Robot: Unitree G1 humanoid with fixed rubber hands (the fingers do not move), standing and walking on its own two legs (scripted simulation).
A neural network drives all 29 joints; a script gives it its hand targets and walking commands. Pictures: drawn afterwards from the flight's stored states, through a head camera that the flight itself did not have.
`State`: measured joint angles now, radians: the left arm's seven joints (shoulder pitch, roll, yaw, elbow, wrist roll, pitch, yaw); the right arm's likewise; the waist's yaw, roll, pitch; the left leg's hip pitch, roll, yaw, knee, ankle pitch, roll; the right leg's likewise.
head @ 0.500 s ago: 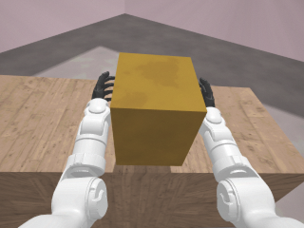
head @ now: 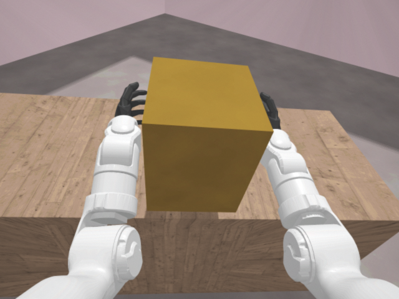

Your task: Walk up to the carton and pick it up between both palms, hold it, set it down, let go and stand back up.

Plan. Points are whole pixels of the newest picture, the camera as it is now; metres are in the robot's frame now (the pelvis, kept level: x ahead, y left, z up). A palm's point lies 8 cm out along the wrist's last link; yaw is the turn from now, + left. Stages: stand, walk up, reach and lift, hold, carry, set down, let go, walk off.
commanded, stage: reach and lift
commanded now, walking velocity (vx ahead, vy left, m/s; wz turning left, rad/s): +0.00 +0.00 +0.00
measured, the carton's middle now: (196, 138) +0.40 -0.01 +0.13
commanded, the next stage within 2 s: hold in 1.16 s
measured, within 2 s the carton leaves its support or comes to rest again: neither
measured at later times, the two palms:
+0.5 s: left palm (119, 112) +0.38 +0.14 +0.20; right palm (269, 121) +0.38 -0.15 +0.20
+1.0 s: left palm (120, 107) +0.39 +0.14 +0.22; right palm (272, 113) +0.38 -0.15 +0.21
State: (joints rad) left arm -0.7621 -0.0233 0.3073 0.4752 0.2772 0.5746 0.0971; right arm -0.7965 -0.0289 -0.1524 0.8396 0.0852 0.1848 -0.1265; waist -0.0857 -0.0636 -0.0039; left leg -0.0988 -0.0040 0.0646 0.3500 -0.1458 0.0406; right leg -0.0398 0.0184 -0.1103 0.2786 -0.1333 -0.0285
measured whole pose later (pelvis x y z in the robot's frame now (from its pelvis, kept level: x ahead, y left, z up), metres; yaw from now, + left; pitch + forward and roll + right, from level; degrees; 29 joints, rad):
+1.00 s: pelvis +0.00 +0.00 +0.00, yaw +0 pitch -6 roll -1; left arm -0.78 0.00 0.31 0.36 0.26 0.73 0.08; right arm -0.87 -0.08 -0.04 0.76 0.22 0.34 -0.18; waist -0.09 -0.04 -0.04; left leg -0.11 0.00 0.06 0.37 -0.16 0.04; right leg -0.04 0.02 -0.11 0.29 -0.15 -0.03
